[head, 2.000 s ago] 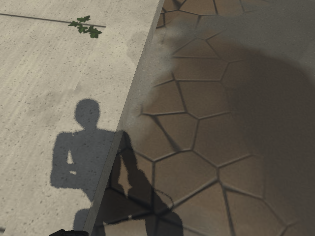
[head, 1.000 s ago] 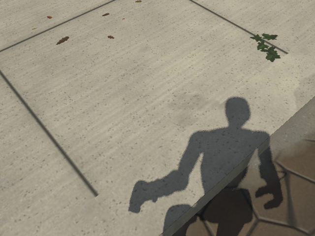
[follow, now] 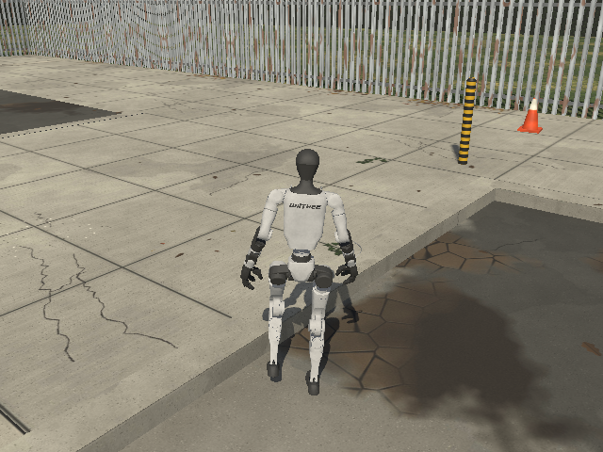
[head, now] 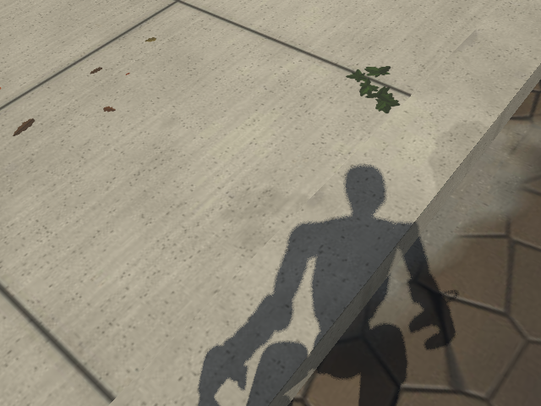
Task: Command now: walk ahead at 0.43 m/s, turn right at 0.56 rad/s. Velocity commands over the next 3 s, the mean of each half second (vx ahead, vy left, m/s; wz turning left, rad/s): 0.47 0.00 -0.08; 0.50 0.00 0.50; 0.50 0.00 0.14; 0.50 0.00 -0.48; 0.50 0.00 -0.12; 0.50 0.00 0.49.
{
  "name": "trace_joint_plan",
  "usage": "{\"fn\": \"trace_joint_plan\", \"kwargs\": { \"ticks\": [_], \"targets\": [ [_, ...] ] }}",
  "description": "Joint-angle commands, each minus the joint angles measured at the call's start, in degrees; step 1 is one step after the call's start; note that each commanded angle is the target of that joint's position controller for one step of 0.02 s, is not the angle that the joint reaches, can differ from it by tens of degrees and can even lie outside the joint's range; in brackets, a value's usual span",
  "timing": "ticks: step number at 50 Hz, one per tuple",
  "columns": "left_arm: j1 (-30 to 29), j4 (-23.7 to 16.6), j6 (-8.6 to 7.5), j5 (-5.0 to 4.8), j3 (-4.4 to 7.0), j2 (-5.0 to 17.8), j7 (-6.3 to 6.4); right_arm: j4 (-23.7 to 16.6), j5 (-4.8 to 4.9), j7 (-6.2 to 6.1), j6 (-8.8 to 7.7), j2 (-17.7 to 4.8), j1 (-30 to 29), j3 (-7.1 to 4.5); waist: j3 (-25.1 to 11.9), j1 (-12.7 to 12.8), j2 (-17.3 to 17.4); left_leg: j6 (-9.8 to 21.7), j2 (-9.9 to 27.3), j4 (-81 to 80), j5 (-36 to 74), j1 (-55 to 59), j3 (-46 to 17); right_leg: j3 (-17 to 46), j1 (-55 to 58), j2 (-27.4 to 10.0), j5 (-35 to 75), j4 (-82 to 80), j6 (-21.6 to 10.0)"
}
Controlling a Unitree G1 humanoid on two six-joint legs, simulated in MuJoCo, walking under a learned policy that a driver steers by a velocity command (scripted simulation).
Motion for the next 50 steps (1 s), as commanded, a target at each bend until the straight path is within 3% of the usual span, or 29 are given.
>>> {"fn": "trace_joint_plan", "kwargs": {
  "ticks": [1, 6, 7, 11, 13, 15, 16, 17, 18, 19, 20, 21, 22, 23, 26, 29, 34, 37, 39, 40, 41, 42, 43, 44, 45, 46, 48, 49, 50],
  "targets": [
    [2.95, -1.54, -1.74, -0.55, 2.32, 9.82, 0.6, -3.79, -0.06, -0.17, -0.06, -4.24, -3.16, -0.79, 0.48, 0.18, -5.77, -1.83, 0.17, -0.46, 3.59, -11.92, -0.18, 14.14, 6.89, -13.17, 17.12, -8.06, -7.85],
    [7.43, 0.12, -1.42, 0.04, 2.01, 8.96, 1.7, -7.09, 0.26, -0.21, -0.17, -2.6, -10.72, 0.24, 2.23, 2.41, -6.66, -3.03, -0.26, -5.32, 5.55, -17.1, 1.26, 14.22, 8.39, -12.96, 22.98, -7.13, -8.83],
    [8.81, 0.79, -1.47, 0.71, 1.68, 8.0, 1.93, -6.79, 0.27, -0.44, -0.19, -1.34, -10.84, 0.65, 1.1, 2.95, -9.39, -2.13, -0.44, -1.04, 3.3, -19.21, 2.53, 14.69, 11.97, -13.99, 26.34, -5.84, -9.21],
    [10.78, 2.6, -2.15, 1.22, 1.02, 6.95, 2.59, -9.7, 0.52, -0.56, -0.58, -1.38, -16.11, 1.42, 4.5, 3.29, -7.38, 1.7, 0.45, -1.12, 0.29, -23.56, 3.99, 11.64, 16.44, -15.43, 36.19, -6.6, -7.81],
    [5.61, 2.3, -2.14, 1.37, 0.87, 7.28, 2.89, -9.03, 0.47, -1.15, 0.32, -0.01, -9.18, 1.97, 2.82, -2.06, -8.44, 5.23, -1.53, -5.41, -3.32, -10.08, 3.65, 5.98, 11.28, -15.12, 57.21, -2.85, -4.32],
    [3.04, 2.94, -1.86, 1.71, 1.4, 8.93, 3.31, -5.3, 1.4, -2.37, 0.98, -2.54, 4.73, 0.67, -5.43, -8.15, -9.71, 7.77, -5.35, -12.9, -1.92, 7.07, 1.68, 5.38, 13.12, -14.99, 77.19, 10.59, -2.16],
    [0.2, 2.89, -1.6, 1.59, 2.27, 10.6, 3.01, -2.88, 2.08, -2.8, 0.66, -4.51, 12.21, -0.28, -7.47, -11.77, -10.26, 8.36, -5.38, -22.25, 2.33, 14.78, 0.11, 4.81, 12.13, -14.16, 74.16, 20.33, -1.67],
    [-6.51, 1.23, -2.1, 0.98, 2.62, 11.34, 2.59, 2.18, 2.28, -2.64, -0.18, -6.86, 23.94, -1.72, -8.52, -18.4, -4.46, 7.79, -6.79, -33.17, 17.92, 27.23, 5.49, 0.09, 6.12, -7.14, 61.28, 37.99, -0.5],
    [-7.3, -0.51, -3.27, 1.81, 0.54, 2.57, 1.9, 4.85, 1.82, -2.69, -0.66, -8.39, 24.37, -1.83, -4.16, -12.16, 8.77, 9.98, 3.8, -31.59, 31.62, 37.75, -11.63, 0.1, -18.0, 2.75, -5.15, 61.78, 1.58],
    [6.64, -1.4, -3.91, 1.31, -0.77, -1.66, 1.81, 4.23, 1.74, -1.84, -1.55, -9.56, 20.17, -1.65, -8.05, -0.03, 11.75, 14.03, 14.59, -33.57, 60.57, 40.53, -36.1, 7.43, -27.07, 3.71, -8.75, 68.81, 1.96],
    [10.12, 0.15, -3.47, 1.77, -0.46, 1.63, 1.66, 3.04, 2.72, -1.42, -0.88, -7.7, 13.61, -2.23, -8.88, 1.35, 9.29, 19.92, 15.8, -37.56, 41.12, 36.47, -39.93, 4.97, -28.73, -0.07, -4.6, 71.38, 2.99],
    [3.77, -1.05, -3.28, 2.65, -0.15, 4.29, 1.39, 1.8, 2.66, -1.3, -0.51, -3.45, 9.07, -1.68, -3.62, 0.88, 3.07, 22.69, 14.05, -39.02, 21.51, 30.33, -37.1, 2.67, -33.47, -1.78, -3.8, 75.53, 3.5],
    [-2.46, -2.77, -3.25, 3.38, -0.05, 4.59, 0.93, 1.8, 2.31, -1.36, -0.55, -1.36, 8.44, -1.28, -1.2, 0.14, -1.87, 20.64, 11.06, -40.67, 12.65, 26.25, -33.01, 1.69, -36.58, -3.16, -3.23, 77.49, 3.35],
    [-5.61, -4.66, -2.8, 3.47, -0.46, 3.39, 0.31, 2.77, 2.19, -1.8, -0.88, -0.7, 9.3, -0.89, 0.1, 0.65, -3.0, 18.99, 8.79, -40.71, 15.06, 22.18, -28.81, 1.29, -38.3, -4.15, -2.43, 78.63, 3.64],
    [-10.72, -9.23, -0.68, 3.22, -2.34, -0.98, -0.17, 5.49, 2.61, -2.24, -2.11, -1.79, 13.91, -1.07, 0.97, 1.16, -3.01, 15.63, 3.95, -40.19, 17.16, 15.36, -21.91, -1.96, -46.55, -5.62, -4.3, 82.6, 4.01],
    [-19.37, -15.14, 0.32, 3.55, -3.97, -2.45, 0.23, 5.75, 2.44, -2.19, -2.98, -1.22, 15.39, -0.66, 1.43, -0.11, -0.77, 13.65, 0.02, -43.19, 17.74, 9.89, -20.23, -6.61, -50.32, -6.7, -4.63, 76.05, 4.9],
    [-29.4, -21.76, 0.13, 3.28, -4.81, -2.67, 1.03, 8.29, 1.5, -4.7, -2.64, -2.2, 26.94, -1.3, -1.77, -5.94, 2.89, 16.36, 4.13, -42.08, 27.82, 34.79, -26.77, -6.94, -71.35, -8.12, -10.67, 77.77, 5.48],
    [-41.61, -27.93, -1.21, 2.86, -6.16, -4.91, 0.99, 9.47, 0.82, -5.7, -1.83, -1.91, 32.18, -1.4, 1.82, -9.89, 2.41, 17.1, 7.13, -43.6, 26.45, 45.21, -28.97, -6.61, -87.75, -8.56, -23.35, 79.79, 4.09],
    [-41.01, -29.88, -1.37, 2.84, -6.65, -4.54, -0.23, 8.78, 1.71, -5.75, -0.45, -0.74, 30.28, -1.32, 1.38, -8.47, 0.16, 16.08, 5.66, -52.17, 37.91, 35.06, -25.01, -10.23, -66.81, -7.57, -16.25, 63.65, 2.87],
    [-34.42, -28.48, -0.78, 1.67, -7.0, -6.02, -0.59, 5.29, 2.48, -5.55, -0.34, 0.32, 21.89, -0.8, -1.56, -3.53, -1.46, 13.79, 4.07, -54.26, 48.24, 22.05, -19.58, -10.68, -43.83, -5.47, -10.93, 51.21, 1.41],
    [-23.09, -24.94, -0.61, 1.68, -5.63, -4.14, -0.3, 2.4, 2.82, -4.81, -0.95, -3.35, 17.26, -1.59, -9.8, 2.19, 2.27, 11.83, 3.55, -46.98, 76.65, 15.07, -17.02, -11.61, -21.15, -0.27, -9.8, 50.94, 0.44],
    [-9.73, -21.39, -0.22, 0.52, -2.97, 0.31, 0.5, 1.48, 3.38, -3.83, -1.9, -8.92, 16.19, -3.35, -18.92, 8.17, 4.95, 10.33, 4.6, -34.97, 89.81, 17.24, -17.56, -7.87, -7.53, 0.58, -7.05, 48.23, -0.33],
    [2.25, -18.26, -0.15, 0.47, -0.74, 3.92, 1.34, 0.39, 4.26, -2.84, -3.49, -12.9, 11.73, -5.05, -24.03, 15.56, 4.89, 7.75, 4.18, -19.33, 88.64, 17.34, -17.31, -0.8, 1.58, -1.57, -7.31, 39.31, -1.86],
    [5.53, -16.24, -1.29, 2.56, 1.12, 9.47, 2.02, -2.11, 5.88, -1.5, -4.98, -6.35, 12.52, -4.09, -29.34, 13.84, -10.68, 5.57, -4.45, 1.07, 54.79, 6.84, -15.17, 21.77, 10.88, -13.96, -24.05, 23.68, -4.94],
    [1.38, -15.64, -0.46, 1.38, 1.9, 12.74, 2.35, -4.88, 3.31, 0.1, -5.14, -2.19, 14.29, -3.72, -31.38, 8.45, -25.83, 3.38, -13.43, 25.93, 1.39, -0.3, -11.81, 52.27, 8.35, -26.5, -23.75, 3.12, -7.05],
    [-7.09, -16.11, 0.25, 0.37, 0.97, 7.79, 2.35, -4.65, -0.08, 0.12, -4.72, -2.16, 16.1, -3.79, -25.81, 2.92, -18.25, 3.74, -10.37, 39.2, 3.56, -4.54, -12.61, 57.72, 0.37, -25.58, -25.24, 0.82, -9.07],
    [-12.39, -12.53, -0.93, 0.41, -0.74, -1.38, 2.62, -6.81, -1.55, -1.1, -2.74, 4.11, 12.36, -1.83, -6.61, -2.21, -2.83, 4.46, -5.05, 47.71, 6.62, -10.62, -7.11, 38.83, -17.04, -23.59, -27.93, 2.15, -8.84],
    [-11.08, -9.57, -1.86, 1.58, -1.46, -4.87, 2.62, -8.69, -1.64, -1.82, -1.48, 5.44, 9.66, -1.13, -3.41, -3.57, 1.28, 5.2, -3.61, 49.67, 7.86, -12.83, -7.12, 31.61, -21.62, -23.23, -19.54, 4.09, -7.66],
    [-7.78, -6.37, -2.85, 2.4, -1.38, -5.76, 2.29, -11.37, -0.92, -2.15, -0.37, 7.04, 6.64, -0.08, -2.2, -3.02, -1.36, 5.64, -3.72, 52.48, 5.43, -15.78, -6.8, 28.14, -20.86, -21.47, -13.23, 4.98, -7.51]
  ]
}}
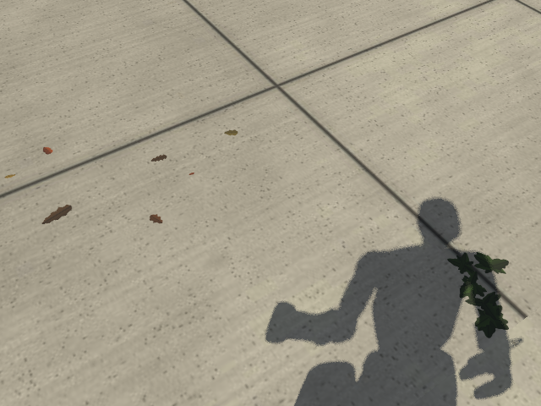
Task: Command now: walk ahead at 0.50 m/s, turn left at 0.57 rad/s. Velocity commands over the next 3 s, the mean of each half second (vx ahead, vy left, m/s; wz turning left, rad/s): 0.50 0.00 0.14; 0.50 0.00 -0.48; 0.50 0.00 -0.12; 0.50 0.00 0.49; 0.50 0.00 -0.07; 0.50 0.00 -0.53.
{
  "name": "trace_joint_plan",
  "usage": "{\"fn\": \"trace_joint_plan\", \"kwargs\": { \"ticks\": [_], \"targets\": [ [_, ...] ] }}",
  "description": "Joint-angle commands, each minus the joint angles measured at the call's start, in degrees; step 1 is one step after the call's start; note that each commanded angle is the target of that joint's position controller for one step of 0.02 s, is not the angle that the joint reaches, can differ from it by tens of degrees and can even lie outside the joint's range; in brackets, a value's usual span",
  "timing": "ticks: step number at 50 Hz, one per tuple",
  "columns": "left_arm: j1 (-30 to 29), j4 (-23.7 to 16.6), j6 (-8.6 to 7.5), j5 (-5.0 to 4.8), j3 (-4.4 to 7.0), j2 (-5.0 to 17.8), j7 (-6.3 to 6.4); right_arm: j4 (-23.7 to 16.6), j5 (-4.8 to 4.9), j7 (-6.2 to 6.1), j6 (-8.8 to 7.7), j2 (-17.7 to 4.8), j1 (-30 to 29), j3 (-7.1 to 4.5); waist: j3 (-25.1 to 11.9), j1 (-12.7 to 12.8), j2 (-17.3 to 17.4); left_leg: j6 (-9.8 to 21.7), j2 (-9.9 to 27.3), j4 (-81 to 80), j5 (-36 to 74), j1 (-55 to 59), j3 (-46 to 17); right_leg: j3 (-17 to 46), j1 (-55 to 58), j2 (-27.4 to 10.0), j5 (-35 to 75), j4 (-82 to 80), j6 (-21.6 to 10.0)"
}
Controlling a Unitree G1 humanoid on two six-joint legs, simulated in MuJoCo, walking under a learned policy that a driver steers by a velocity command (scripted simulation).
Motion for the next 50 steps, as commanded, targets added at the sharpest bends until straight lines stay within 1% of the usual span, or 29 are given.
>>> {"fn": "trace_joint_plan", "kwargs": {
  "ticks": [1, 2, 3, 5, 6, 7, 9, 11, 13, 15, 18, 20, 21, 22, 23, 24, 25, 26, 28, 32, 37, 40, 44, 45, 46, 47, 48, 49, 50],
  "targets": [
    [7.91, 5.06, -3.48, 1.39, -0.1, -3.29, -0.41, -9.21, 0.44, -0.58, 1.82, 6.13, -1.73, 3.2, 0.54, -0.68, -1.25, 3.44, 4.65, 17.56, -6.94, -20.67, -4.2, 35.01, 13.19, -15.7, 0.72, -33.49, -6.78],
    [9.73, 6.81, -4.24, 1.32, 0.02, -3.57, -0.44, -10.18, 1.39, -0.49, 1.84, 7.16, -1.39, 3.9, 0.07, -1.38, -2.51, 4.06, 4.67, 14.94, -7.77, -22.17, -5.82, 30.59, 15.72, -15.83, 7.72, -35.13, -5.72],
    [11.12, 8.68, -4.92, 1.18, 0.21, -3.49, -0.57, -10.63, 1.85, -0.54, 2.15, 6.02, -2.49, 3.76, -0.06, -1.79, -1.68, 4.42, 4.43, 12.81, -8.24, -23.71, -7.11, 26.34, 17.66, -15.03, 10.8, -36.24, -4.5],
    [9.41, 8.25, -5.89, 0.37, 0.86, -0.34, -0.89, -10.57, 1.05, -0.21, 2.84, 1.45, -3.41, 2.7, 1.87, -2.95, 1.91, 3.03, 5.24, -4.56, -6.12, -20.25, -7.69, 19.48, 17.68, -13.57, 15.67, -41.99, -2.68],
    [9.32, 8.01, -6.49, 0.08, 1.01, 1.3, -0.77, -10.76, 0.54, -0.04, 3.16, 0.22, -4.76, 2.35, 2.33, -2.23, 1.42, 2.35, 4.55, -10.16, -3.02, -17.87, -4.89, 15.51, 17.14, -12.64, 21.81, -44.49, -2.8],
    [10.14, 8.58, -7.27, -0.23, 1.5, 3.2, -0.84, -10.91, 0.17, 0.5, 3.37, -0.01, -6.69, 2.11, 1.71, -1.31, -0.69, 2.2, 3.9, -15.52, -0.27, -17.13, -2.93, 11.84, 19.41, -11.34, 28.96, -45.33, -2.27],
    [14.02, 10.16, -7.77, -0.79, 1.62, 3.99, -0.65, -10.92, 0.62, 1.26, 3.17, 0.95, -10.07, 2.36, -0.12, 0.64, -2.78, 1.52, 4.08, -25.47, 2.65, -16.49, 0.53, 7.65, 26.13, -10.24, 38.0, -45.62, -2.57],
    [17.14, 10.71, -7.26, -0.97, 1.69, 4.13, -0.26, -11.8, 1.02, 2.16, 2.7, 2.76, -15.61, 3.23, -0.82, 3.2, -3.19, 0.63, 4.75, -37.93, 2.09, -13.93, 4.94, 6.32, 31.49, -9.77, 38.22, -47.06, -2.88],
    [20.86, 11.37, -5.75, -0.9, 1.87, 4.5, -0.09, -12.73, 1.55, 3.06, 2.25, 4.38, -20.82, 4.14, -0.44, 5.97, -6.11, 0.2, 5.53, -48.02, -0.56, -11.19, 8.97, 7.68, 36.36, -9.8, 37.4, -48.06, -3.36],
    [23.79, 12.31, -4.52, -0.55, 2.16, 5.35, -0.04, -12.88, 1.42, 3.15, 1.8, 4.27, -23.32, 4.28, 1.24, 7.35, -7.78, 0.33, 5.42, -53.55, -2.38, -10.5, 9.88, 8.91, 41.23, -11.11, 40.24, -46.59, -4.27],
    [24.06, 12.95, -3.58, -0.57, 2.67, 7.3, -0.16, -11.91, 0.97, 2.24, 0.91, 2.19, -21.77, 3.74, 1.05, 5.9, -9.55, 1.88, 2.9, -59.47, -6.79, -3.54, 10.65, 9.13, 43.57, -12.11, 54.5, -40.37, -4.47],
    [23.32, 13.42, -3.1, -1.24, 3.04, 8.79, -0.34, -8.64, 0.51, 1.22, -0.06, 0.19, -12.79, 2.73, -2.79, 1.58, -9.88, 3.73, 0.7, -64.89, -7.22, 8.4, 10.39, 9.15, 42.11, -11.56, 61.08, -30.06, -3.5],
    [21.56, 12.8, -2.9, -2.27, 3.04, 8.6, -0.39, -5.98, -0.35, 0.51, -0.84, -1.34, -4.37, 1.89, -6.76, -2.53, -8.41, 5.11, 2.78, -67.74, -2.64, 21.52, 7.87, 8.38, 34.88, -10.44, 54.01, -21.43, -2.37],
    [19.16, 9.86, -3.08, -2.73, 2.36, 6.32, -0.56, -4.38, -1.92, -0.46, -1.36, -5.95, 5.18, 0.57, -13.66, -6.34, -2.53, 7.88, 15.68, -67.92, -9.16, 36.74, -5.47, 7.52, 21.69, -7.96, 32.89, -6.87, -1.43],
    [23.48, 7.28, -2.71, -3.51, 1.11, -0.01, -0.9, -4.33, -1.98, -0.85, -1.28, -9.48, 5.18, 0.01, -18.21, -2.66, 8.07, 14.23, 31.3, -72.43, -8.08, 49.23, -30.23, 7.29, 1.17, 1.27, -8.06, 10.56, 0.46],
    [21.1, 8.51, -1.86, -2.17, 2.74, 5.39, -0.27, -4.78, -0.09, -0.95, -0.54, -6.53, 3.32, 0.12, -14.22, -2.79, 1.18, 13.93, 29.74, -75.72, -11.46, 41.39, -29.85, 12.83, -1.65, -0.57, -4.1, 15.27, 0.23],
    [17.1, 7.35, -1.93, -1.91, 2.88, 5.14, -0.44, -4.72, 0.58, -1.01, -0.83, -3.07, -0.89, 1.23, -5.78, -0.81, 0.41, 11.92, 26.74, -78.03, -10.14, 33.17, -20.77, 14.18, -1.97, -2.22, 0.71, 14.77, 0.48],
    [15.58, 7.11, -1.87, -1.82, 2.86, 4.53, -0.6, -4.37, 0.97, -0.86, -1.41, -0.8, -3.11, 1.82, -1.52, 0.83, -0.25, 9.71, 23.94, -80.21, -5.31, 27.14, -14.32, 14.11, -0.8, -3.34, 3.71, 12.67, 1.05],
    [16.33, 7.17, -0.39, -0.75, 3.31, 4.49, -1.42, -3.35, 1.44, -1.26, -2.55, 1.1, -3.63, 2.35, 0.7, 3.14, 1.55, 6.37, 20.02, -82.44, 0.89, 21.63, -5.34, 14.0, 2.17, -4.29, 5.87, 10.39, 2.47],
    [11.74, 4.84, 1.56, 0.32, 3.06, 2.59, -2.6, -0.54, 2.25, -1.73, -4.06, -0.65, 0.94, 1.92, 2.36, 3.67, 2.37, 5.95, 19.69, -84.49, 9.15, 21.73, 1.94, 13.06, -2.64, -5.08, 9.81, 8.98, 3.75],
    [0.07, -0.23, 1.3, 0.14, 1.83, 1.97, -4.09, 1.09, 1.76, -1.32, -3.78, -2.28, 2.48, 1.67, 5.93, 1.85, 2.49, 3.85, 16.5, -85.15, 14.1, 21.36, 12.19, 9.37, -2.74, -4.67, 21.54, -8.3, 3.82],
    [-5.58, -3.03, 1.14, 0.29, 1.37, 2.56, -5.05, 2.49, 1.85, -1.67, -3.39, -4.53, 5.51, 1.11, 6.81, 0.11, 1.71, 2.95, 18.33, -84.82, 19.87, 25.05, 14.94, 4.96, 0.92, -3.49, 22.48, -17.68, 1.32],
    [-1.87, -3.44, 1.18, 0.79, 2.26, 5.15, -4.16, 3.55, 1.73, -2.46, -1.8, -8.16, 6.15, 0.45, 1.93, 2.86, 4.1, 1.24, 19.9, -70.87, 50.43, 33.84, 18.2, 1.24, 8.54, 2.79, 13.73, -20.93, -3.58],
    [3.38, -2.28, 0.95, 0.81, 2.84, 6.3, -3.77, 3.29, 1.61, -2.52, -1.02, -9.41, 5.49, 0.08, -1.17, 5.3, 4.52, 1.38, 20.17, -62.37, 53.14, 33.54, 18.36, 1.59, 14.25, 4.64, 10.64, -21.86, -4.97],
    [11.31, 0.07, 0.44, 1.12, 3.79, 8.01, -3.21, 2.72, 1.78, -2.41, -0.42, -9.98, 4.58, -0.05, -5.62, 9.0, 3.16, 0.78, 19.44, -50.42, 46.25, 29.41, 18.69, 3.16, 24.74, 6.12, 11.16, -26.03, -6.56],
    [18.99, 2.14, 0.3, 1.66, 5.38, 12.2, -2.21, 1.18, 1.53, -2.14, -0.32, -8.65, 4.4, 0.31, -10.76, 12.12, -1.5, -0.62, 17.18, -33.57, 26.86, 17.86, 18.87, 12.32, 38.59, 0.13, 7.54, -27.79, -8.81],
    [15.04, 0.82, 0.52, 1.47, 6.84, 19.13, -1.68, -2.77, 1.97, -0.99, -0.42, -1.17, 7.69, 1.81, -14.1, 5.53, -14.97, -3.94, 5.65, -11.81, -27.19, -7.64, 15.28, 42.74, 54.09, -16.78, 11.0, -30.88, -17.09],
    [17.71, -0.62, 1.24, -0.61, 7.08, 18.56, -1.56, -4.89, 1.64, -0.72, -1.04, -4.97, 1.83, 1.24, -19.27, 9.86, -7.15, -4.04, 4.01, -6.31, -25.03, -13.32, 2.35, 54.72, 55.2, -19.25, 11.77, -38.75, -19.63],
    [14.54, 0.24, 1.31, -0.75, 6.41, 16.21, -1.08, -6.25, 2.23, -0.53, -1.68, -4.63, -2.08, 1.52, -11.03, 7.95, -4.22, -3.54, 7.43, -8.57, -17.75, -16.92, 0.85, 45.79, 49.18, -18.13, 13.66, -40.17, -17.73]
  ]
}}
Over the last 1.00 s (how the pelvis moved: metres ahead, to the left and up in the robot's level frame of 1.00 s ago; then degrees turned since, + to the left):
0.60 0.01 0.06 20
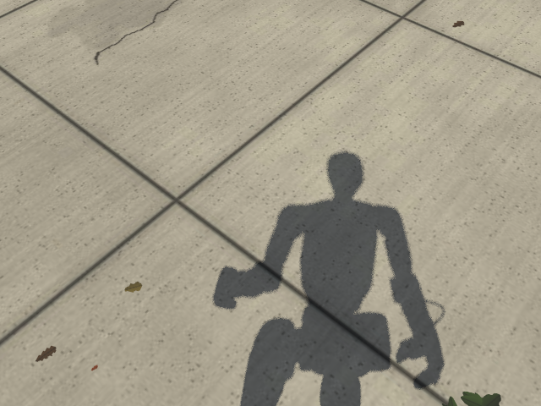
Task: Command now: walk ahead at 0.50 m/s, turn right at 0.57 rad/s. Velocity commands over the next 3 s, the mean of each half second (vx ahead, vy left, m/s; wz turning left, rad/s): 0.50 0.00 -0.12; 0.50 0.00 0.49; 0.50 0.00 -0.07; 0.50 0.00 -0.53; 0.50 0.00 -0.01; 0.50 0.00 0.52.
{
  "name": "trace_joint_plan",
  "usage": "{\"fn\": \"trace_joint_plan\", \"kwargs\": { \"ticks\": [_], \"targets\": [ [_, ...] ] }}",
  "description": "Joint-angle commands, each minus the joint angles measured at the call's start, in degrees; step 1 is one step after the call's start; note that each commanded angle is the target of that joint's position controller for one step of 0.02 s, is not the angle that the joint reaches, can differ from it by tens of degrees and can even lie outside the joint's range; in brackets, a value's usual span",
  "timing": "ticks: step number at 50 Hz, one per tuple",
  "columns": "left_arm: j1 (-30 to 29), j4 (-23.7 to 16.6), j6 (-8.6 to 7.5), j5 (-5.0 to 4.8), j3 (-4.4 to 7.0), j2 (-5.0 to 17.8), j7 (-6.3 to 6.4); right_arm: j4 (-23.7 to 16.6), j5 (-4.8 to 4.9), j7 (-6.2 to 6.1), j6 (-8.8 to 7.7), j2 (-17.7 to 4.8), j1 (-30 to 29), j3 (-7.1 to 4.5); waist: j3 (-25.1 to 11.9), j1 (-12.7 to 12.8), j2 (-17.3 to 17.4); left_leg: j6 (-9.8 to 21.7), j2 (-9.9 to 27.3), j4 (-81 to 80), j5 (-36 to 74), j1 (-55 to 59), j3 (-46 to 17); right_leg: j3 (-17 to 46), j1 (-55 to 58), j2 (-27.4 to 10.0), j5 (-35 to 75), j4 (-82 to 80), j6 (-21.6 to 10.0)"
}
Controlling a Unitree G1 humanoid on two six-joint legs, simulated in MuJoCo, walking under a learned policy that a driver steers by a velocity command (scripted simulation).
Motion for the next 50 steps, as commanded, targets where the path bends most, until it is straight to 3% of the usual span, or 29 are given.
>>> {"fn": "trace_joint_plan", "kwargs": {
  "ticks": [1, 2, 3, 6, 13, 20, 21, 23, 25, 26, 27, 28, 29, 31, 32, 34, 36, 41, 46, 48, 50],
  "targets": [
    [12.74, 0.51, 0.16, -1.46, 3.68, 10.76, 1.57, -9.39, 0.16, 0.47, -2.58, -6.62, -5.14, -0.78, -8.04, 4.81, 1.21, 0.65, 1.3, 13.86, 8.08, -32.1, -8.82, 34.12, 30.77, -20.61, 8.05, -20.76, -11.82],
    [10.52, 0.38, -0.36, -1.53, 3.06, 8.9, 1.58, -8.97, -0.63, 0.45, -2.22, -6.4, -4.61, -0.77, -5.61, 2.33, 2.54, 0.3, 2.74, 9.86, 8.75, -28.67, -9.12, 29.25, 24.59, -17.24, 13.68, -21.1, -9.51],
    [8.97, 0.13, -0.77, -1.88, 2.51, 7.35, 1.64, -8.84, -1.53, 0.57, -1.15, -6.23, -2.85, -0.65, -5.43, 0.41, 1.69, -0.46, 3.34, 7.55, 8.58, -24.86, -9.31, 25.61, 20.03, -14.9, 17.6, -22.02, -8.65],
    [10.34, 0.85, -2.25, -1.97, 2.34, 7.99, 1.23, -9.02, -2.1, 1.12, 1.31, -5.08, -2.72, -0.32, -5.99, -0.61, 0.8, -2.05, 3.6, 1.78, 9.5, -22.98, -8.3, 21.78, 15.62, -11.85, 21.33, -23.41, -8.23],
    [18.49, 4.35, -3.43, -1.89, 1.4, 7.56, 1.12, -10.52, -0.9, 2.05, 1.74, -4.77, -14.3, 0.11, -2.35, 4.84, -2.68, -0.92, 4.33, -16.51, 26.12, -30.23, -6.05, 15.59, 24.79, -11.29, 22.67, -27.36, -0.99],
    [21.63, 6.54, -3.73, -0.29, 0.72, 7.86, 2.44, -12.85, -0.46, 3.41, 1.03, -4.38, -22.54, 0.48, 1.8, 7.08, -2.31, 3.0, 0.28, -27.0, 24.49, -32.4, -4.65, 10.73, 35.07, -15.35, 28.31, -27.03, -0.67],
    [21.17, 6.82, -3.73, -0.14, 0.65, 8.02, 2.71, -13.0, -0.46, 3.56, 0.92, -4.43, -22.34, 0.45, 1.93, 6.51, -2.47, 3.88, -0.71, -28.52, 22.83, -30.82, -4.29, 9.69, 35.75, -15.88, 31.64, -26.04, -0.31],
    [18.87, 6.93, -3.87, -0.05, 0.53, 8.79, 3.16, -11.98, -0.44, 3.33, 0.87, -4.91, -18.49, 0.13, -0.11, 4.03, -3.66, 6.22, -4.25, -31.08, 18.65, -22.3, -1.59, 6.63, 35.36, -15.69, 48.67, -20.5, 1.17],
    [18.0, 7.3, -3.52, 0.22, 0.66, 10.25, 3.43, -8.9, -0.64, 2.63, 0.56, -7.06, -7.65, -1.02, -6.41, -0.7, -4.65, 8.95, -8.46, -33.81, 15.11, -10.0, -0.09, 4.64, 35.5, -15.02, 61.82, -5.41, 2.23],
    [16.49, 6.76, -3.44, -0.28, 0.62, 10.79, 3.61, -6.59, -1.36, 2.2, 0.01, -8.61, 1.19, -1.87, -10.78, -5.33, -3.46, 11.29, -6.71, -37.37, 18.21, 2.9, -3.48, 2.63, 28.14, -13.91, 53.98, 7.12, 3.07],
    [16.36, 3.5, -3.91, -1.71, -0.32, 8.13, 3.41, -5.81, -2.22, 1.48, 0.04, -15.17, 8.61, -3.87, -17.53, -7.31, 5.17, 17.74, 7.45, -38.19, 15.06, 19.2, -23.86, -1.12, 10.98, -8.49, 30.72, 28.71, 5.48],
    [17.62, 2.14, -4.24, -1.37, -0.16, 7.29, 2.75, -5.84, -0.32, 1.83, 0.57, -15.97, 6.12, -4.24, -21.39, -3.02, 14.25, 24.21, 17.35, -44.95, 24.78, 27.46, -50.65, 3.63, -5.61, 2.33, -16.71, 43.93, 7.19],
    [14.23, 1.46, -4.31, 0.13, -0.39, 8.17, 2.41, -5.98, 1.29, 2.19, 0.87, -14.69, 2.77, -4.18, -15.64, -2.54, 5.86, 23.46, 15.25, -45.62, 22.71, 23.42, -44.71, 10.45, -11.18, -2.36, -13.29, 45.33, 6.65],
    [10.22, 0.19, -4.94, -0.33, -0.89, 7.41, 1.71, -6.24, 0.79, 1.87, 1.13, -9.79, -1.74, -2.9, -4.53, 0.22, -0.7, 19.69, 11.02, -49.14, 25.98, 8.61, -33.24, 9.37, -10.51, -6.85, -8.38, 37.3, 7.11],
    [9.66, -0.5, -4.08, 0.37, -0.94, 7.21, 1.62, -5.86, 0.89, 1.64, 0.94, -8.75, -2.45, -2.51, -2.47, 1.85, -0.69, 18.15, 8.44, -50.17, 29.37, 3.81, -30.1, 9.26, -8.58, -8.01, -8.55, 33.72, 8.0],
    [11.58, -0.2, -2.0, 1.14, -1.37, 6.14, 1.26, -5.82, 1.02, 1.62, 0.23, -9.03, -2.67, -2.41, -3.01, 3.43, 1.37, 17.21, 5.41, -51.81, 32.92, -0.59, -26.14, 8.05, -5.16, -8.67, -8.24, 29.45, 9.53],
    [9.84, -1.09, -1.19, 1.18, -1.65, 5.44, 1.06, -5.37, 1.03, 1.64, -0.28, -10.42, -1.49, -2.82, -3.04, 3.43, 2.17, 17.22, 3.64, -52.98, 34.3, -2.33, -24.12, 6.8, -5.88, -8.97, -5.75, 24.98, 10.74],
    [-2.28, -4.83, -1.17, 0.69, -2.19, 4.74, 0.84, -4.34, 1.26, 1.44, -0.07, -11.19, 3.3, -3.31, -1.64, -0.7, 3.64, 13.69, 0.75, -52.5, 34.51, 0.06, -23.53, 5.69, -9.14, -8.57, 6.67, 9.68, 12.37],
    [-10.28, -7.56, -2.1, -0.09, -2.66, 5.01, 0.63, -4.0, 0.41, 0.76, 0.38, -11.92, 7.63, -3.68, -2.14, -4.09, 4.08, 12.85, 2.17, -47.31, 40.6, 7.75, -27.33, 6.09, -9.59, -5.97, 8.34, 0.3, 11.46],
    [-9.36, -7.78, -2.59, -0.28, -2.47, 6.02, 0.77, -4.64, 0.13, 0.31, 0.43, -12.6, 6.22, -3.89, -2.37, -2.82, 4.64, 11.64, 3.22, -45.06, 41.39, 8.28, -29.63, 7.27, -5.1, -5.1, 6.23, -3.63, 10.34],
    [-1.72, -5.57, -3.09, -0.47, -1.66, 7.92, 1.38, -5.69, -0.01, 0.32, 0.23, -13.52, 2.42, -4.06, -4.57, 1.22, 5.14, 9.33, 2.29, -39.72, 46.3, 4.64, -30.12, 6.94, 7.92, -2.86, 1.88, -7.55, 8.54]
  ]
}}
Over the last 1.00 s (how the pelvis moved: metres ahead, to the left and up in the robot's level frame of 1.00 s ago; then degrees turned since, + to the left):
0.55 -0.04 0.05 -16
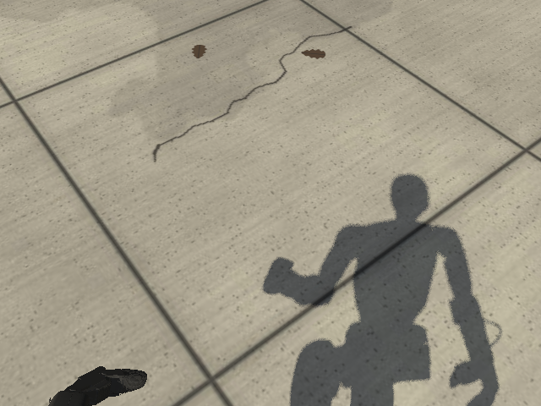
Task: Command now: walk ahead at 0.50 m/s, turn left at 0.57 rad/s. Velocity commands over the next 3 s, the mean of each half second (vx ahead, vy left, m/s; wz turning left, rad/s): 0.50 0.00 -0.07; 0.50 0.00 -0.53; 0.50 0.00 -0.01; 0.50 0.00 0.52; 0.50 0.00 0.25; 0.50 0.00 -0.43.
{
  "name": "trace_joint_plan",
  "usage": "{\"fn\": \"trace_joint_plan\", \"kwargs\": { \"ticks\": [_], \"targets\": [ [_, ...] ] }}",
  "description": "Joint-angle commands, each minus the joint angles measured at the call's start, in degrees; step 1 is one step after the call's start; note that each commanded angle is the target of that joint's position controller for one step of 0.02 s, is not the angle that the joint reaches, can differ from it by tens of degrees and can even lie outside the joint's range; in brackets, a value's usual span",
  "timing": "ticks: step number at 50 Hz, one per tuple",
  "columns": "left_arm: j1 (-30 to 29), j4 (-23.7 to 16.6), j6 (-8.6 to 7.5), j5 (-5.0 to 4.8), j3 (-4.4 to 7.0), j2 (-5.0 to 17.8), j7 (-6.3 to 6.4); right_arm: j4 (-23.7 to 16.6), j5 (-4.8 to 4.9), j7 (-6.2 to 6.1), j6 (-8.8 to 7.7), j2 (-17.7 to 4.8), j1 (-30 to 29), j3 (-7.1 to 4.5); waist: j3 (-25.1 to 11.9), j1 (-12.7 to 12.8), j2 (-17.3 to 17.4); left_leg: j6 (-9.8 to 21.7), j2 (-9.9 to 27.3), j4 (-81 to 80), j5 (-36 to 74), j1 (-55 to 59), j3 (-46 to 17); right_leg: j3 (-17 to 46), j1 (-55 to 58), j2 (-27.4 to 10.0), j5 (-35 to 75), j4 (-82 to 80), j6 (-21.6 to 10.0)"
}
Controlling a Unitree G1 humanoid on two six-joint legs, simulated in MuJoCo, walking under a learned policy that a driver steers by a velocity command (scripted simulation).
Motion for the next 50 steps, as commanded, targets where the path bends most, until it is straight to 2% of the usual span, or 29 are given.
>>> {"fn": "trace_joint_plan", "kwargs": {
  "ticks": [1, 2, 3, 4, 5, 6, 7, 8, 11, 15, 19, 21, 22, 23, 24, 25, 26, 27, 28, 30, 34, 39, 42, 44, 46, 47, 48, 49, 50],
  "targets": [
    [10.32, -0.79, -2.01, -0.05, 3.12, 8.83, 1.3, -4.03, 0.19, 0.04, -1.13, -10.09, -4.14, -2.33, -5.86, 9.41, 3.68, 1.54, 10.86, 13.06, 41.48, -7.56, -8.18, -0.51, 22.79, 2.2, -2.12, -6.85, -3.13],
    [19.35, 0.38, -2.53, 1.13, 4.12, 12.31, 2.23, -4.77, 0.73, 0.52, -1.75, -6.91, -3.59, -1.31, -13.51, 12.91, -1.53, 0.13, 8.15, 26.81, 32.0, -12.22, -3.33, 8.24, 34.98, -7.7, -10.27, -8.2, -6.25],
    [22.27, 0.64, -1.92, 2.11, 5.44, 17.38, 2.65, -5.9, 2.1, 0.49, -1.91, -2.11, 3.06, -0.25, -19.6, 10.31, -13.62, -2.09, -0.79, 42.81, -1.91, -27.87, 4.38, 33.6, 47.84, -22.04, -15.26, -12.69, -13.19],
    [21.23, 1.86, -1.2, 0.63, 5.52, 14.9, 2.09, -4.13, -0.02, 0.25, -1.54, -5.39, 5.08, -0.34, -17.32, 8.63, -12.06, -1.82, 1.52, 49.01, -8.89, -34.16, 4.67, 44.69, 44.54, -22.84, -18.94, -15.82, -16.13],
    [17.44, 1.45, -1.05, -0.01, 4.62, 10.04, 1.7, -3.58, -0.83, 0.46, -1.2, -5.93, 1.26, -0.43, -8.97, 7.88, -4.68, -2.0, 3.84, 51.33, -4.13, -35.7, 4.31, 37.35, 37.44, -20.24, -19.82, -16.44, -15.99],
    [15.19, 1.82, -1.17, -0.29, 3.97, 7.13, 1.25, -4.56, -1.37, 0.95, -1.25, -5.46, -3.58, -0.08, -4.44, 7.88, -0.67, -2.27, 5.36, 49.06, -1.02, -35.63, 5.15, 29.71, 31.7, -16.97, -14.77, -17.17, -15.19],
    [14.15, 2.5, -1.33, -0.26, 3.65, 6.21, 1.07, -5.41, -1.61, 1.38, -1.12, -5.0, -6.01, 0.05, -2.31, 6.78, -1.78, -2.62, 7.24, 45.85, 0.26, -35.11, 6.38, 24.03, 28.43, -13.89, -9.18, -18.08, -13.9],
    [14.34, 3.46, -1.56, -0.54, 3.56, 6.02, 0.95, -5.86, -2.16, 1.74, -0.73, -4.77, -6.57, 0.25, -1.5, 5.81, -4.16, -3.42, 8.58, 43.28, 0.52, -33.68, 7.7, 20.58, 26.02, -11.68, -2.68, -18.65, -13.44],
    [16.94, 5.55, -2.31, -1.37, 3.99, 7.0, 0.26, -6.29, -2.5, 2.08, -0.2, -3.55, -7.39, 1.06, -3.03, 4.82, -5.07, -5.27, 9.34, 37.96, 0.69, -31.04, 10.74, 16.16, 24.24, -9.19, 10.84, -18.83, -14.65],
    [19.01, 7.09, -1.53, -1.55, 4.95, 8.56, 0.49, -9.54, -1.81, 2.26, -0.37, -1.51, -17.25, 2.81, -0.04, 6.59, -5.21, -7.13, 10.3, 23.83, 7.5, -29.01, 12.79, 13.31, 18.95, -6.96, 4.04, -21.88, -14.63],
    [21.64, 7.94, -1.03, -1.28, 5.82, 10.0, -0.09, -11.14, -0.76, 1.64, -0.93, -2.53, -22.17, 3.02, -0.7, 8.17, -4.43, -7.5, 8.57, 15.45, 12.37, -21.76, 13.66, 14.48, 17.31, -7.1, 3.89, -19.65, -12.94],
    [21.46, 7.93, -0.81, -1.28, 6.21, 10.8, -0.01, -11.19, -0.69, 1.07, -1.41, -3.19, -20.94, 2.72, -0.93, 6.92, -3.85, -7.04, 7.97, 11.32, 11.84, -16.9, 13.25, 16.5, 16.78, -7.39, 1.97, -16.59, -11.68],
    [20.82, 7.84, -0.67, -1.4, 6.35, 10.93, 0.16, -10.39, -0.87, 0.71, -1.78, -3.48, -18.3, 2.48, -1.18, 5.26, -2.8, -6.62, 7.56, 7.74, 12.3, -12.1, 13.3, 16.71, 15.39, -6.34, 0.65, -13.63, -10.61],
    [21.03, 7.82, -0.82, -1.4, 6.12, 9.77, 0.27, -9.17, -1.31, 0.08, -2.38, -5.03, -14.22, 1.85, -2.87, 3.59, -0.9, -5.56, 8.58, 5.38, 10.84, -5.03, 11.78, 15.92, 12.91, -3.93, 0.32, -8.1, -9.19],
    [19.81, 6.52, -1.33, -1.9, 5.31, 6.74, 0.15, -8.6, -2.37, -0.75, -3.04, -8.8, -7.08, 0.79, -7.65, -0.08, 5.48, -3.07, 18.55, 0.8, 1.92, 3.72, 1.35, 11.56, 8.5, 0.08, -4.52, 5.13, -7.17],
    [21.61, 4.39, -1.46, -2.83, 4.12, 1.7, 0.28, -8.55, -2.99, -1.39, -2.57, -14.2, -3.05, -0.36, -11.47, -0.27, 16.25, 0.9, 32.1, -6.4, -10.4, 12.73, -17.52, 2.65, -3.35, 6.97, -22.74, 20.24, -5.34],
    [23.56, 4.42, -0.48, -1.44, 4.94, 6.15, 0.6, -7.62, -1.98, -1.45, -1.59, -13.71, -3.69, -0.95, -10.0, 1.81, 15.95, 5.02, 35.02, -8.59, -17.37, 8.12, -27.59, 1.01, -8.57, 4.73, -26.0, 28.55, -5.77],
    [21.39, 5.61, 0.31, -0.56, 5.45, 7.53, 0.38, -8.25, -1.41, -1.03, -1.56, -8.19, -6.73, 0.32, -4.1, 3.05, 8.28, 4.67, 31.61, -8.8, -17.61, 3.55, -21.61, 2.74, -9.22, 1.69, -21.55, 31.56, -6.21],
    [19.28, 5.85, 0.51, -0.44, 5.35, 6.33, -0.25, -8.17, -1.01, -0.68, -1.93, -5.25, -9.1, 1.03, -0.31, 3.9, 6.28, 3.67, 28.28, -9.57, -9.0, -0.64, -13.2, 2.52, -8.57, 0.24, -17.52, 30.89, -5.68],
    [18.18, 6.08, 1.39, 0.07, 5.39, 5.3, -1.12, -7.53, -1.04, -0.75, -2.67, -3.21, -10.13, 1.55, 0.86, 5.32, 8.46, 1.76, 24.2, -10.78, 5.55, -3.56, -2.3, 1.4, -6.2, -1.54, -13.47, 29.53, -4.39],
    [13.24, 4.03, 2.39, 0.29, 5.06, 3.79, -2.19, -5.13, -0.28, -0.44, -3.95, -3.84, -6.97, 0.95, -0.31, 5.76, 7.13, 2.46, 23.56, -10.75, 24.25, -1.69, 7.15, 0.44, -8.84, -1.89, -7.73, 30.03, -2.94],
    [3.46, 0.38, 2.53, 0.19, 3.9, 2.23, -3.51, -2.87, -0.46, -0.29, -3.66, -4.23, -5.29, 0.53, 2.03, 4.53, 6.91, 2.08, 22.48, -11.57, 27.51, -2.2, 16.08, -2.15, -8.96, -2.73, 1.18, 17.83, -2.42],
    [-1.57, -1.68, 2.42, 0.23, 3.39, 2.36, -4.19, -1.65, -0.46, -0.46, -3.46, -6.06, -4.05, -0.1, 3.42, 3.65, 6.78, 1.03, 23.21, -11.4, 28.46, -2.32, 19.52, -5.52, -4.12, -2.34, 1.93, 9.02, -4.25],
    [-3.19, -2.58, 2.47, 0.45, 3.42, 2.97, -4.11, -0.56, -0.45, -0.62, -2.94, -7.06, -2.59, -0.42, 3.8, 3.3, 6.52, 0.31, 23.93, -9.13, 33.37, 0.24, 21.41, -7.8, -1.86, -1.18, -1.07, 5.48, -6.03],
    [-1.65, -2.62, 2.48, 0.81, 3.82, 3.85, -3.51, 0.35, -0.46, -0.9, -2.24, -8.7, -1.87, -0.73, 1.91, 4.47, 7.14, -0.56, 24.2, -1.67, 50.53, 3.08, 24.0, -10.25, 3.31, 2.12, -6.62, 3.28, -8.4],
    [2.2, -1.72, 2.3, 0.99, 4.3, 4.67, -3.07, 0.71, -0.47, -1.04, -1.74, -9.75, -1.58, -0.92, -0.84, 6.29, 7.32, -0.81, 24.11, 5.89, 58.34, 3.91, 25.1, -10.94, 8.28, 4.5, -9.11, 2.12, -9.82],
    [10.33, 0.69, 1.78, 1.35, 5.08, 5.79, -2.44, 0.62, -0.21, -1.16, -1.23, -10.22, -1.88, -0.9, -5.58, 10.08, 5.86, -1.62, 23.21, 17.61, 58.08, 0.91, 26.59, -10.72, 18.75, 6.81, -7.96, -1.58, -11.49],
    [20.4, 3.77, 1.47, 1.84, 6.61, 9.44, -1.39, -0.6, -0.58, -1.11, -1.12, -9.23, -1.72, -0.5, -11.89, 14.09, 1.29, -3.26, 21.73, 33.84, 43.48, -9.99, 26.87, -2.65, 34.05, 2.4, -11.66, -3.6, -13.83],
    [19.55, 2.81, 1.61, 1.0, 8.28, 17.1, -0.46, -5.05, -0.51, 0.2, -1.38, -1.69, 0.77, 1.23, -17.27, 9.8, -14.04, -6.81, 12.03, 54.39, -8.25, -35.43, 25.36, 28.11, 51.86, -16.52, -14.47, -7.35, -21.51]
  ]
}}
Over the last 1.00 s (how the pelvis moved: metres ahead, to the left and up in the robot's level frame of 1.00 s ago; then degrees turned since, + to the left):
0.57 0.04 0.02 16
